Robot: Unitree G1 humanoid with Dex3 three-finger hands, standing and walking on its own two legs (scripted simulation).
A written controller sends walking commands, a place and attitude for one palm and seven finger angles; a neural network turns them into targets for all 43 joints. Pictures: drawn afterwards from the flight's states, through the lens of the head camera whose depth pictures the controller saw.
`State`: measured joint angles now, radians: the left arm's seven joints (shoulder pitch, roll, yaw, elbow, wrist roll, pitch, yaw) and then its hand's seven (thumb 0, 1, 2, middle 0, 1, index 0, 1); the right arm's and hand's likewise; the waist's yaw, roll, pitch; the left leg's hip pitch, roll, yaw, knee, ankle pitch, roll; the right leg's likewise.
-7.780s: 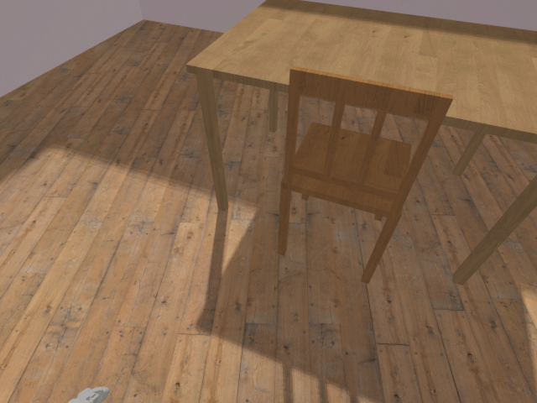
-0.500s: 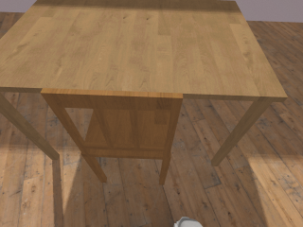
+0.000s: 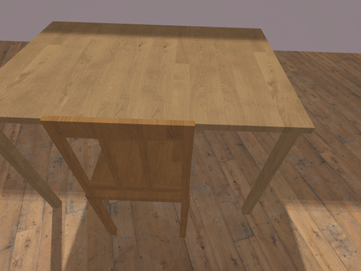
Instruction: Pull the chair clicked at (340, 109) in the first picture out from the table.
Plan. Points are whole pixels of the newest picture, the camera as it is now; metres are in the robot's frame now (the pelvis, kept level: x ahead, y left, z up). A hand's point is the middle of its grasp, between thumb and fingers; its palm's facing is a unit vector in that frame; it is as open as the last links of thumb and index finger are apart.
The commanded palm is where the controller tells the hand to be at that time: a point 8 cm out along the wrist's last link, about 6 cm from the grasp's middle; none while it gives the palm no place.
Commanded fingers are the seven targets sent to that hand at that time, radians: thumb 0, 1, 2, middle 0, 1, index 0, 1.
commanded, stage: come to a stop and stand still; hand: left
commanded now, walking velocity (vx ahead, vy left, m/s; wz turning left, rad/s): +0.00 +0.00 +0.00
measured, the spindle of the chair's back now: (112, 163) +0.44 +0.25 -0.11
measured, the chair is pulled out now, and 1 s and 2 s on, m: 0.00 0.00 0.00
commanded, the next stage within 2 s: look again from close up in 0.06 s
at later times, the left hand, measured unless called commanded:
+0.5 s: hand out of the picture +0.01 +0.19 -0.17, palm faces +0.03 -0.97 -0.22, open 7.3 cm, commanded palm none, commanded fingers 0.00 0.90 0.90 -0.20 -0.30 -0.20 -0.30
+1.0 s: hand out of the picture +0.02 +0.19 -0.18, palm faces +0.02 -0.98 -0.20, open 7.3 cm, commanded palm none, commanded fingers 0.00 0.90 0.90 -0.20 -0.30 -0.20 -0.30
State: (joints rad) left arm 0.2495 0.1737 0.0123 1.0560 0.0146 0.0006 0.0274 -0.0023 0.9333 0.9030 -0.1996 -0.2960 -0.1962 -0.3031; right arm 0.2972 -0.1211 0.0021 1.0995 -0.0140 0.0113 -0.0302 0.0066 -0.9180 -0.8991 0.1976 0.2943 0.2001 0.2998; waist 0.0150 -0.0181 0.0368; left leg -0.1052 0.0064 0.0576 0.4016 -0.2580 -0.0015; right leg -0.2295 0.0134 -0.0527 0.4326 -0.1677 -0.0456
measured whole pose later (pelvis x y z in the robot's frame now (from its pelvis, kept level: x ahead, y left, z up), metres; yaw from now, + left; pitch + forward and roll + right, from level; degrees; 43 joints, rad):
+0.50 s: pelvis +0.01 +0.02 -0.01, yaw +0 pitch -1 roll +1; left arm 0.33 0.13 0.00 1.10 0.02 -0.02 0.04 0.01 0.92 0.90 -0.20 -0.30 -0.20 -0.30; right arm 0.38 -0.13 0.01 1.07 -0.02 -0.02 -0.03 0.00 -0.91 -0.90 0.20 0.29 0.20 0.30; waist -0.01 0.03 -0.04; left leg -0.16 -0.01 0.07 0.48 -0.31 0.02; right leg -0.29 -0.01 -0.04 0.52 -0.22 -0.03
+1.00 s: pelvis +0.02 +0.02 +0.00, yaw +0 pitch -1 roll +1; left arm 0.29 0.14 -0.01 1.10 0.01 -0.01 0.04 0.00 0.92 0.90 -0.20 -0.30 -0.19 -0.30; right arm 0.30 -0.14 0.01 1.12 -0.01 -0.03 -0.04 0.00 -0.91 -0.90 0.20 0.29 0.20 0.30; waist 0.00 0.00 0.03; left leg -0.10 -0.02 0.07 0.43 -0.31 0.03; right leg -0.25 -0.01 -0.03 0.49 -0.23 -0.01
